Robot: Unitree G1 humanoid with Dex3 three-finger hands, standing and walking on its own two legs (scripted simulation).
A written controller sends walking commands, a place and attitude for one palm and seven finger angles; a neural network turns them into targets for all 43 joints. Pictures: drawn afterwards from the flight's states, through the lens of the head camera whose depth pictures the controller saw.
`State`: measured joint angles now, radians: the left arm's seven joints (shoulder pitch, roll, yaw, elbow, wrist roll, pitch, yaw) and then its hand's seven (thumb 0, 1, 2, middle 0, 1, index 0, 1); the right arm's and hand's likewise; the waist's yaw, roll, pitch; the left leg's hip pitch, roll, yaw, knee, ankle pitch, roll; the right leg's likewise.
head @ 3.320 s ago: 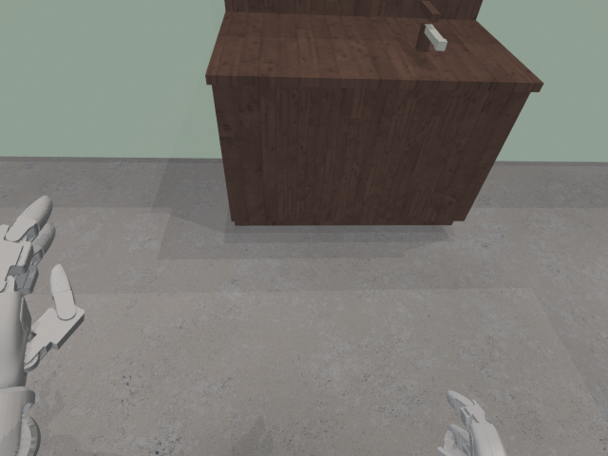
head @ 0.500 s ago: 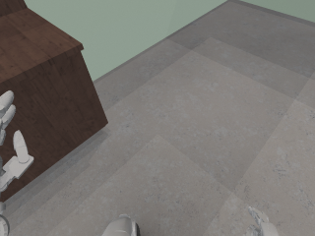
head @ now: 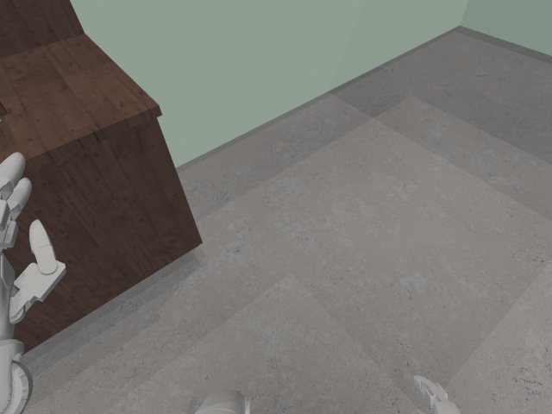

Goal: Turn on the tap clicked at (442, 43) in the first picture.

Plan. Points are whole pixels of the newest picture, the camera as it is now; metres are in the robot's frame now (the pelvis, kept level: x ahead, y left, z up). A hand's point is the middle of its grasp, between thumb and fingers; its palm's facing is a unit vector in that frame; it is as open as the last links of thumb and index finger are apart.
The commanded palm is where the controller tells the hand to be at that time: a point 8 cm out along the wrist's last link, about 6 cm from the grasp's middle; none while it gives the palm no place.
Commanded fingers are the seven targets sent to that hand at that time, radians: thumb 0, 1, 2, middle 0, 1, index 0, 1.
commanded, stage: turn to face it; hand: left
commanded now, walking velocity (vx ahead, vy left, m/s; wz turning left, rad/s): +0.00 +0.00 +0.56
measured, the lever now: out of the picture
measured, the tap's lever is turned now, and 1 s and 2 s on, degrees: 0 0 0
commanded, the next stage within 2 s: take the last steps up to it in 0.60 s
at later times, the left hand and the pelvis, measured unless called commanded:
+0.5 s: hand (51, 287) +0.19 +0.23 +0.19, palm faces +0.55 -0.68 -0.47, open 7.4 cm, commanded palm +0.14 +0.26 +0.19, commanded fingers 0.00 0.90 0.90 -0.20 -0.30 -0.20 -0.30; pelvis +0.04 -0.04 +0.00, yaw +12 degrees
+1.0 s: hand out of the picture +0.10 +0.25 +0.19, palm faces +0.72 -0.61 -0.34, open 7.4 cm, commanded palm +0.04 +0.27 +0.19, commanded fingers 0.00 0.90 0.90 -0.20 -0.30 -0.20 -0.30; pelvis -0.01 -0.05 +0.01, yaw +21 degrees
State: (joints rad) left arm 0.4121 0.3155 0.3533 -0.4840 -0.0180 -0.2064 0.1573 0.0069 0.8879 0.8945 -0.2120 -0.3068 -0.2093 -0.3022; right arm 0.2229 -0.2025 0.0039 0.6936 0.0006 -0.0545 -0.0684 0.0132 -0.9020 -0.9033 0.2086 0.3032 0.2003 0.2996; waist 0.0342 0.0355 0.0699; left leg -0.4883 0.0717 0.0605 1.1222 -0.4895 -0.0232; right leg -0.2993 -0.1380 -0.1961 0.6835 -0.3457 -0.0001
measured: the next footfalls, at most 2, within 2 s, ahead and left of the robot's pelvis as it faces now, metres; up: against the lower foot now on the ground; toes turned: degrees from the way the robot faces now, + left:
left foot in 0.18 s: +0.11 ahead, +0.13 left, +0.00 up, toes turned +14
right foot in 0.48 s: +0.11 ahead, -0.13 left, +0.00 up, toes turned +5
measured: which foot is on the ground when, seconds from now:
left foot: up 0.00-0.16, down 0.18-0.50, up 0.52-0.88, down 0.90-1.00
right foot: down 0.00-0.18, up 0.20-0.46, down 0.48-0.90, up 0.92-1.00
